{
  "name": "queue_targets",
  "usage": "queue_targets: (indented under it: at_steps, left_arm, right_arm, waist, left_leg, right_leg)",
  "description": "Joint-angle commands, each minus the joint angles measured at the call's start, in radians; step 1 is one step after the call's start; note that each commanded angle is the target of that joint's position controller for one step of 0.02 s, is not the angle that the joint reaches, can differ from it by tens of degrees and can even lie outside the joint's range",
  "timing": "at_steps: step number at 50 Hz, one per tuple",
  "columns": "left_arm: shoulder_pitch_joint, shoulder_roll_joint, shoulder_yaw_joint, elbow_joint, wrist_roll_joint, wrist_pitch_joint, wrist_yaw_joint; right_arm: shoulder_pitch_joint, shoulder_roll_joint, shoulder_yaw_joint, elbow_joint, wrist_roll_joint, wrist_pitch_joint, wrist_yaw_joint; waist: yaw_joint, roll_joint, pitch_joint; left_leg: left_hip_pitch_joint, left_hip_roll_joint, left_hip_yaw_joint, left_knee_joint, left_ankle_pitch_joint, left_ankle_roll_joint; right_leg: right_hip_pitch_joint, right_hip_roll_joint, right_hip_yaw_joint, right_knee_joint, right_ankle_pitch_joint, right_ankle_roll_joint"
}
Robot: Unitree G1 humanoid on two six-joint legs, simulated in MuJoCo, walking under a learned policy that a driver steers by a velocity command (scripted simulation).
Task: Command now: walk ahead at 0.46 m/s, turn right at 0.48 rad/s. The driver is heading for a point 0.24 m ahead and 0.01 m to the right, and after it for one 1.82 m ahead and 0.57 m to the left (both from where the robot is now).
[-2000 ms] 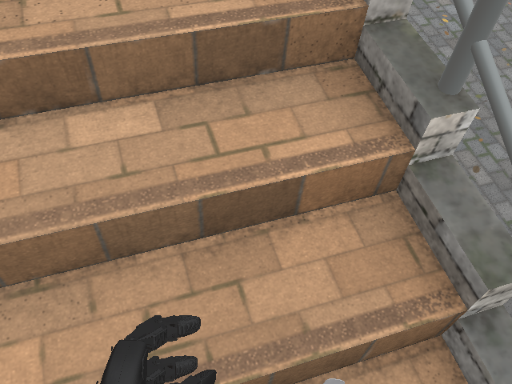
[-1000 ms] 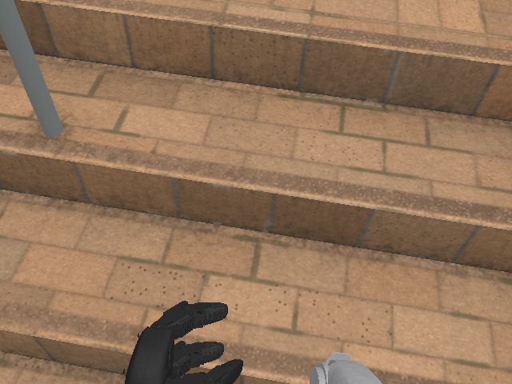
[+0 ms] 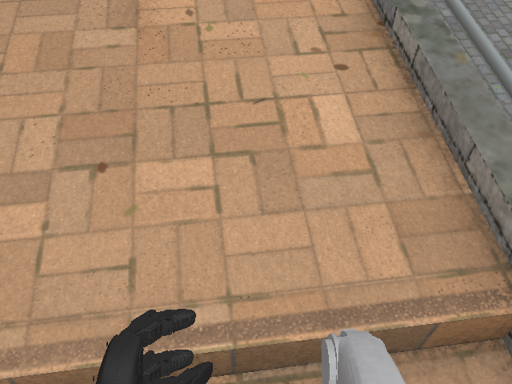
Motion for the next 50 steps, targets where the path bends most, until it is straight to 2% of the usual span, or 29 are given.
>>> queue_targets:
  at_steps: [1, 2, 3, 4, 5, 6, 7, 8, 9, 10, 12, 14, 18, 19, 23, 25, 27, 29, 36, 37, 40, 41, 43, 44, 45, 46, 47, 48, 50]
  left_arm:
    - [-0.097, 0.034, -0.002, -0.084, -0.015, -0.009, -0.032]
    - [0.003, 0.031, 0.002, -0.048, -0.024, -0.004, -0.021]
    - [0.181, 0.054, 0.014, 0.006, -0.033, -0.006, -0.013]
    - [0.360, 0.102, 0.029, 0.056, -0.034, -0.022, -0.004]
    - [0.399, 0.194, 0.062, 0.067, -0.003, -0.050, -0.015]
    - [0.440, 0.345, 0.100, 0.126, 0.011, -0.066, -0.013]
    - [0.404, 0.345, 0.115, 0.110, 0.008, -0.053, -0.009]
    - [0.297, 0.320, 0.105, 0.127, 0.003, -0.068, -0.013]
    - [0.259, 0.243, 0.087, 0.165, -0.003, -0.076, -0.018]
    - [0.235, 0.157, 0.064, 0.194, -0.003, -0.087, -0.010]
    - [0.254, 0.109, 0.044, 0.255, -0.001, -0.100, -0.003]
    - [0.329, 0.142, 0.054, 0.324, -0.003, -0.120, -0.007]
    - [0.355, 0.129, 0.044, 0.309, -0.002, -0.150, 0.013]
    - [0.380, 0.141, 0.044, 0.315, -0.005, -0.160, 0.014]
    - [0.429, 0.177, 0.049, 0.319, -0.012, -0.170, 0.018]
    - [0.464, 0.181, 0.053, 0.298, -0.008, -0.166, 0.022]
    - [0.489, 0.193, 0.058, 0.291, -0.002, -0.165, 0.024]
    - [0.496, 0.208, 0.056, 0.289, -0.005, -0.166, 0.038]
    - [0.556, 0.258, 0.077, 0.292, 0.019, -0.149, 0.073]
    - [0.558, 0.248, 0.076, 0.300, 0.013, -0.128, 0.070]
    - [0.497, 0.250, 0.074, 0.295, 0.014, -0.104, 0.069]
    - [0.446, 0.295, 0.082, 0.269, -0.004, -0.087, 0.064]
    - [0.440, 0.358, 0.090, 0.283, -0.039, -0.068, 0.041]
    - [0.442, 0.427, 0.102, 0.286, -0.049, -0.078, 0.009]
    - [0.341, 0.448, 0.105, 0.202, -0.055, -0.099, -0.017]
    - [0.262, 0.322, 0.074, 0.068, -0.059, -0.116, -0.045]
    - [0.314, 0.252, 0.054, 0.083, -0.031, -0.110, -0.058]
    - [0.282, 0.201, 0.039, 0.052, -0.028, -0.090, -0.045]
    - [0.280, 0.161, 0.031, 0.026, 0.008, -0.057, 0.009]
  right_arm:
    - [-0.069, -0.123, -0.011, -0.081, 0.035, 0.010, -0.028]
    - [-0.035, -0.182, -0.021, -0.087, 0.053, 0.000, -0.031]
    - [-0.023, -0.256, -0.039, -0.088, 0.068, -0.004, -0.023]
    - [-0.055, -0.303, -0.055, -0.098, 0.096, -0.011, 0.003]
    - [-0.026, -0.262, -0.051, -0.120, 0.095, -0.029, 0.022]
    - [0.008, -0.095, -0.017, -0.192, 0.116, -0.014, 0.061]
    - [-0.003, -0.119, -0.039, -0.181, 0.077, -0.011, 0.063]
    - [-0.058, -0.058, -0.033, -0.221, 0.071, 0.004, 0.048]
    - [-0.104, -0.048, -0.033, -0.245, 0.046, 0.014, 0.027]
    - [-0.155, -0.034, -0.033, -0.271, 0.014, 0.018, 0.012]
    - [-0.118, -0.023, -0.027, -0.277, 0.015, 0.037, 0.006]
    - [-0.145, 0.036, -0.008, -0.303, 0.019, 0.055, 0.004]
    - [-0.205, 0.020, -0.017, -0.295, 0.007, 0.093, -0.002]
    - [-0.217, 0.034, -0.015, -0.292, 0.010, 0.100, -0.006]
    - [-0.319, 0.044, -0.022, -0.318, -0.003, 0.135, -0.025]
    - [-0.381, 0.012, -0.036, -0.343, -0.015, 0.157, -0.027]
    - [-0.440, 0.008, -0.037, -0.370, 0.000, 0.176, -0.033]
    - [-0.529, 0.044, -0.019, -0.430, -0.001, 0.194, -0.032]
    - [-0.650, 0.048, -0.009, -0.518, 0.003, 0.204, -0.020]
    - [-0.691, 0.069, 0.010, -0.563, -0.003, 0.201, -0.010]
    - [-0.728, 0.069, 0.024, -0.611, 0.003, 0.205, 0.008]
    - [-0.688, 0.075, 0.041, -0.602, 0.031, 0.210, 0.031]
    - [-0.518, 0.001, 0.014, -0.538, 0.059, 0.224, 0.030]
    - [-0.326, -0.061, -0.006, -0.496, 0.059, 0.196, 0.032]
    - [-0.164, -0.151, -0.045, -0.459, 0.068, 0.174, 0.020]
    - [-0.199, -0.357, -0.105, -0.492, 0.040, 0.177, 0.013]
    - [-0.347, -0.322, -0.104, -0.542, 0.039, 0.195, 0.000]
    - [-0.410, -0.264, -0.084, -0.525, 0.019, 0.195, -0.002]
    - [-0.470, -0.121, -0.047, -0.485, 0.025, 0.183, -0.003]
  waist:
    - [0.040, 0.084, -0.001]
    - [0.073, 0.121, -0.078]
    - [0.142, 0.195, -0.202]
    - [0.216, 0.238, -0.311]
    - [0.215, 0.257, -0.379]
    - [0.150, -0.204, -0.467]
    - [0.134, -0.036, -0.548]
    - [0.059, 0.004, -0.436]
    - [0.026, 0.108, -0.274]
    - [0.021, 0.087, -0.123]
    - [-0.015, -0.017, -0.068]
    - [-0.036, -0.008, -0.033]
    - [-0.003, 0.014, -0.041]
    - [0.002, -0.034, -0.053]
    - [0.026, -0.094, -0.014]
    - [0.043, -0.122, -0.011]
    - [0.049, -0.111, 0.013]
    - [0.058, -0.123, 0.056]
    - [0.094, -0.060, 0.046]
    - [0.079, -0.070, 0.035]
    - [0.068, -0.105, 0.024]
    - [0.053, -0.115, -0.003]
    - [0.018, -0.104, -0.100]
    - [-0.080, -0.100, -0.203]
    - [-0.187, 0.003, -0.323]
    - [-0.147, 0.398, -0.462]
    - [-0.065, 0.280, -0.555]
    - [-0.023, 0.213, -0.454]
    - [0.061, 0.097, -0.138]
  left_leg:
    - [-0.108, 0.158, -0.003, -0.210, 0.873, 0.186]
    - [-0.103, 0.205, -0.035, -0.074, 1.482, 0.206]
    - [-0.024, 0.235, -0.067, 0.129, 1.802, 0.199]
    - [0.021, 0.208, -0.074, 0.369, 1.820, 0.164]
    - [-0.118, 0.142, -0.149, 0.637, 1.340, 0.118]
    - [-0.557, -0.126, -0.207, 1.203, 0.047, 0.008]
    - [-0.531, -0.156, -0.487, 1.450, 0.072, 0.034]
    - [-0.584, -0.122, -0.498, 1.520, 0.148, 0.039]
    - [-0.629, -0.068, -0.427, 1.492, 0.210, 0.047]
    - [-0.686, -0.064, -0.447, 1.465, 0.219, 0.071]
    - [-0.761, -0.094, -0.447, 1.608, 0.145, 0.097]
    - [-0.891, -0.111, -0.475, 1.627, 0.151, 0.112]
    - [-1.001, -0.138, -0.410, 1.522, 0.235, 0.084]
    - [-1.033, -0.149, -0.380, 1.592, 0.257, 0.076]
    - [-1.188, -0.142, -0.344, 1.725, 0.224, 0.055]
    - [-1.264, -0.123, -0.345, 1.750, 0.141, 0.052]
    - [-1.305, -0.105, -0.317, 1.735, 0.115, 0.046]
    - [-1.387, -0.087, -0.317, 1.793, 0.052, 0.046]
    - [-1.537, -0.016, -0.325, 1.705, -0.154, 0.071]
    - [-1.535, 0.020, -0.299, 1.590, -0.205, 0.069]
    - [-1.410, 0.082, -0.259, 1.329, -0.149, 0.090]
    - [-1.191, 0.078, -0.202, 1.077, -0.269, 0.129]
    - [-0.720, -0.082, -0.010, 0.903, -0.294, 0.166]
    - [-0.420, -0.140, -0.100, 0.834, -0.024, 0.210]
    - [-0.128, -0.107, -0.434, 0.635, -0.035, 0.261]
    - [0.022, 0.166, -0.989, 0.282, 0.253, 0.394]
    - [-0.058, 0.168, -1.059, 0.242, 0.111, 0.373]
    - [-0.208, 0.146, -0.980, 0.242, -0.136, 0.334]
    - [-0.483, 0.073, -0.789, 0.366, -0.120, 0.255]
  right_leg:
    - [0.417, -0.012, -0.196, -0.443, -0.072, -0.048]
    - [0.635, 0.069, -0.266, -0.494, -0.074, -0.051]
    - [0.794, 0.112, -0.246, -0.569, -0.045, -0.069]
    - [0.987, 0.136, -0.178, -0.796, 0.080, -0.085]
    - [1.153, 0.047, 0.119, -0.950, 0.130, -0.117]
    - [1.419, -0.344, 0.723, -1.209, 0.652, -0.279]
    - [1.338, -0.323, 0.855, -1.330, 0.651, -0.235]
    - [1.212, -0.334, 0.703, -1.336, 0.480, -0.218]
    - [1.073, -0.321, 0.593, -1.294, 0.345, -0.162]
    - [0.932, -0.261, 0.479, -1.235, 0.365, -0.132]
    - [0.897, -0.256, 0.369, -1.317, 0.379, -0.102]
    - [0.936, -0.244, 0.249, -1.344, 0.435, -0.047]
    - [1.017, -0.244, 0.042, -1.375, 0.626, 0.024]
    - [1.035, -0.262, 0.012, -1.369, 0.705, 0.018]
    - [1.092, -0.279, -0.019, -1.397, 0.589, -0.004]
    - [1.177, -0.284, -0.014, -1.413, 0.467, -0.027]
    - [1.215, -0.307, -0.018, -1.434, 0.404, -0.031]
    - [1.272, -0.351, -0.020, -1.468, 0.502, -0.038]
    - [1.543, -0.413, -0.062, -1.509, 0.566, -0.046]
    - [1.550, -0.370, -0.090, -1.524, 0.524, -0.026]
    - [1.531, -0.344, -0.173, -1.553, 0.591, 0.001]
    - [1.448, -0.316, -0.233, -1.580, 0.658, -0.003]
    - [1.321, -0.296, -0.280, -1.470, 1.174, -0.024]
    - [1.234, -0.283, -0.308, -1.225, 1.536, 0.014]
    - [0.951, -0.151, -0.294, -0.849, 1.191, 0.117]
    - [0.665, 0.070, -0.160, -0.364, -0.094, 0.200]
    - [0.683, 0.041, 0.123, -0.095, -0.021, 0.169]
    - [0.627, 0.022, 0.140, -0.034, 0.082, 0.161]
    - [0.540, -0.022, 0.103, -0.085, 0.171, 0.143]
